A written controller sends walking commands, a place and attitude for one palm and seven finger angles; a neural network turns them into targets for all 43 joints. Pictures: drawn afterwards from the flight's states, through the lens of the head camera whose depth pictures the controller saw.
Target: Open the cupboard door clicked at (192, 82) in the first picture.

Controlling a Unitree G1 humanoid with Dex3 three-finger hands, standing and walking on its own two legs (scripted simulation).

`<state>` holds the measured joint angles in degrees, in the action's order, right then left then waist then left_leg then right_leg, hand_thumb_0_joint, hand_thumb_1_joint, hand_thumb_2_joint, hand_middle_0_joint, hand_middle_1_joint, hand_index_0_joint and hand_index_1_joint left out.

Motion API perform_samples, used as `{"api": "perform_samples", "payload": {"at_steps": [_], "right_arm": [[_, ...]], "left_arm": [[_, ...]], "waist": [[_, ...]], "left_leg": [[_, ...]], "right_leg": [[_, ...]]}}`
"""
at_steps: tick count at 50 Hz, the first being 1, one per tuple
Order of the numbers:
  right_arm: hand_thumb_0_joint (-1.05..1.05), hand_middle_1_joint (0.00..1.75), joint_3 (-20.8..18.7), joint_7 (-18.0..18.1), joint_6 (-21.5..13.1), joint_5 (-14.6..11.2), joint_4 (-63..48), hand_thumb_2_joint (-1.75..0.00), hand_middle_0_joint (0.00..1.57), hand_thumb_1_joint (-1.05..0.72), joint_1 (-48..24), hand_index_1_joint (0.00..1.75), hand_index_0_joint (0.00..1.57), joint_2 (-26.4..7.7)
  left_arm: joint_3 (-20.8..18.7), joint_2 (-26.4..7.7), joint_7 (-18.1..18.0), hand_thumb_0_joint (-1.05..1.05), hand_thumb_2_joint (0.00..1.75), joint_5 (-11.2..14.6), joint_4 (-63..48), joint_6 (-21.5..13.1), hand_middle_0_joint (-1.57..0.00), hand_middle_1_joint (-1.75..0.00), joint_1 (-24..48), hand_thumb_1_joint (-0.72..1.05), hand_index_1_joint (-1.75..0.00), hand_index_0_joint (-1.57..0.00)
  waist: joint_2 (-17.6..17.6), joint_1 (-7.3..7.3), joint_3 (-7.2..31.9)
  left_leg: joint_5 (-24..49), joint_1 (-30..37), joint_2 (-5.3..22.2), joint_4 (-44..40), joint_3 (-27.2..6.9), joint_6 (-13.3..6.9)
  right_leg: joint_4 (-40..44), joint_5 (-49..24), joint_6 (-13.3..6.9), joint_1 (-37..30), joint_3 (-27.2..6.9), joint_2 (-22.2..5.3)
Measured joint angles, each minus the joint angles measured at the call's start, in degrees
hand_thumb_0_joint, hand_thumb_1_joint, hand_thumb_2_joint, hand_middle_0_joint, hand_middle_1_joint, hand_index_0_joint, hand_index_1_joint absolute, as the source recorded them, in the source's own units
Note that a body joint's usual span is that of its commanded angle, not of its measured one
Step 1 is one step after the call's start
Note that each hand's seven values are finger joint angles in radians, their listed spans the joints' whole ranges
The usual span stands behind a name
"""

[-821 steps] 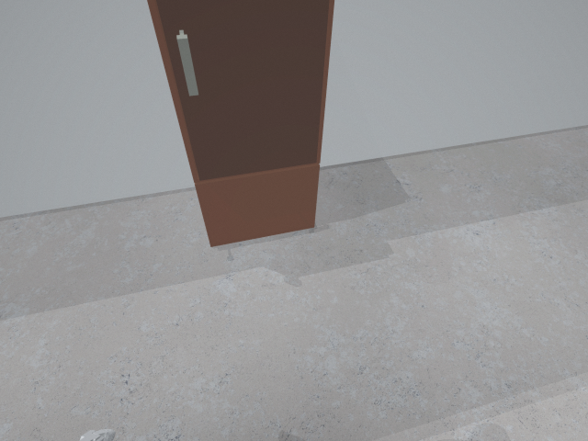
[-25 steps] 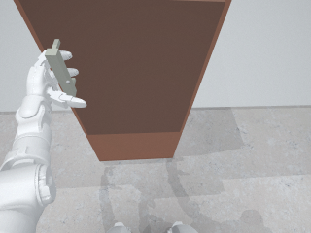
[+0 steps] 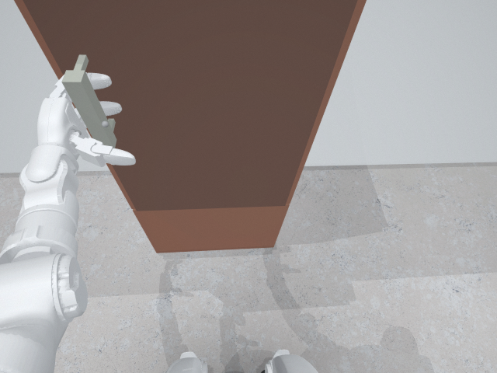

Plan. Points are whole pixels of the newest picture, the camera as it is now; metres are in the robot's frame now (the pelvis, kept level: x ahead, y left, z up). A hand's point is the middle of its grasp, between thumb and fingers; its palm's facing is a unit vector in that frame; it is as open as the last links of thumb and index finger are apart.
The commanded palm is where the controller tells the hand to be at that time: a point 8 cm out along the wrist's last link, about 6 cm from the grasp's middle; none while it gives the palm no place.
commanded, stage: close the thumb around the handle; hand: left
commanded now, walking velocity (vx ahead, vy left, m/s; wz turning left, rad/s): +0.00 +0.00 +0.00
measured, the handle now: (95, 105) +0.53 +0.23 +0.10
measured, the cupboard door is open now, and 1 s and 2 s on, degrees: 0 1 40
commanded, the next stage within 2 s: pull the door open along its arc in 0.72 s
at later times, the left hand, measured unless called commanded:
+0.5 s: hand (103, 126) +0.48 +0.20 +0.10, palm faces +0.02 -1.00 +0.00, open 7.9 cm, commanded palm +0.45 +0.25 +0.10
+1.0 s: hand (105, 127) +0.47 +0.20 +0.10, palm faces +0.03 -1.00 +0.00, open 5.8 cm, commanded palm +0.43 +0.25 +0.10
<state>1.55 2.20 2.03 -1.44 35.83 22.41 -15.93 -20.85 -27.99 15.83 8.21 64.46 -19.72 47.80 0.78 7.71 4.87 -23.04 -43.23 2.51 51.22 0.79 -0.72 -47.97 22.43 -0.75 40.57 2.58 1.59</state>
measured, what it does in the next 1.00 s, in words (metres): stands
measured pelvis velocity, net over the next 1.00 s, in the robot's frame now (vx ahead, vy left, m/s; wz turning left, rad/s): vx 0.01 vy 0.00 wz -0.01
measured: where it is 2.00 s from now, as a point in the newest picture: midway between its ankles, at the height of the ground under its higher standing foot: outside the picture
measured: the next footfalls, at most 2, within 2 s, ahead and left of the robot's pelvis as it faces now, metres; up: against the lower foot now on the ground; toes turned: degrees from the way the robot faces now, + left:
none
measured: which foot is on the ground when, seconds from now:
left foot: down 0.00-1.00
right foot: down 0.00-1.00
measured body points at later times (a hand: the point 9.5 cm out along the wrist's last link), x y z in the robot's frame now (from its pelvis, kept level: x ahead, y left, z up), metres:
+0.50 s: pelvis +0.00 +0.01 +0.00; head +0.09 +0.02 +0.44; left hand +0.47 +0.26 +0.11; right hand +0.04 -0.26 -0.11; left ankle +0.01 +0.11 -0.69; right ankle +0.01 -0.11 -0.69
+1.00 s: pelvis +0.01 +0.00 +0.00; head +0.08 +0.01 +0.45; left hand +0.47 +0.25 +0.11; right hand +0.03 -0.26 -0.11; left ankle +0.01 +0.11 -0.69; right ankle +0.01 -0.11 -0.69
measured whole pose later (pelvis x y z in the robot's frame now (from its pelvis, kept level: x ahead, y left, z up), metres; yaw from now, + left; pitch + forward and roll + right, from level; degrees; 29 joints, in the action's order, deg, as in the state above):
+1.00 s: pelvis +0.01 +0.00 +0.00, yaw -1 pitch +14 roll -2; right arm 1.2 1.6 3.0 -1.5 35.3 22.5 -15.4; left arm -20.7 -25.5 13.9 9.1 58.9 -19.1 42.3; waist 1.3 7.1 5.7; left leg -23.6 -41.1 2.6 50.5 1.7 -1.0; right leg -47.2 22.6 -0.5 38.8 1.5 1.7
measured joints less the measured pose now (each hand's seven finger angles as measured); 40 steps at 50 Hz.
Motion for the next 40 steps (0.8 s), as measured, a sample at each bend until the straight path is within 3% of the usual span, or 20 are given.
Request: {"api": "perform_samples", "payload": {"at_steps": [6, 11, 32, 40], "right_arm": [[0.01, 0.30, -0.2, -0.3, 0.1, 0.2, 0.3, -0.90, 0.20, -0.90, 0.2, 0.30, 0.20, 0.1], [0.01, 0.30, -0.1, -0.5, 0.2, 0.2, 0.4, -0.90, 0.20, -0.90, 0.0, 0.30, 0.20, 0.4], [0.01, 0.30, 0.0, -0.3, 0.2, 0.2, -0.1, -0.90, 0.20, -0.90, -0.8, 0.30, 0.20, 0.4], [0.01, 0.30, -0.2, -0.5, 0.5, 0.2, -0.1, -0.90, 0.20, -0.90, -0.4, 0.30, 0.20, 0.3]], "left_arm": [[0.7, 0.6, -0.9, -0.01, 0.31, -0.1, -0.7, 0.1, -0.32, -1.22, 0.1, -0.47, -1.22, -0.33], [0.6, 1.2, -1.2, -0.01, 0.37, 0.0, -1.0, 0.1, -0.32, -1.23, -0.6, -0.33, -1.23, -0.33], [0.9, 1.7, -1.0, 0.01, 0.82, 0.0, -1.5, -0.2, -0.38, -1.33, -1.1, 0.70, -1.33, -0.39], [0.6, 2.0, -1.9, 0.01, 0.83, 0.1, -2.2, 0.0, -0.36, -1.35, -1.9, 0.71, -1.35, -0.36]], "waist": [[0.1, -0.30, 0.2], [0.2, -0.39, 0.4], [0.2, -0.59, 0.3], [0.3, -0.51, 0.4]], "left_leg": [[-0.1, -0.3, -0.2, 0.2, -0.1, -0.1], [-0.3, 0.1, -0.2, 0.1, 0.1, -0.2], [-0.4, 0.6, -0.4, 0.1, 0.2, -0.4], [-0.5, 0.8, -0.3, 0.0, 0.4, -0.4]], "right_leg": [[-0.1, 0.2, 0.1, 0.2, 0.1, -0.2], [0.0, 0.2, 0.2, -0.1, -0.1, -0.2], [0.1, 0.3, 0.4, -0.6, -0.3, -0.3], [0.1, 0.3, 0.4, -0.8, -0.5, -0.2]]}}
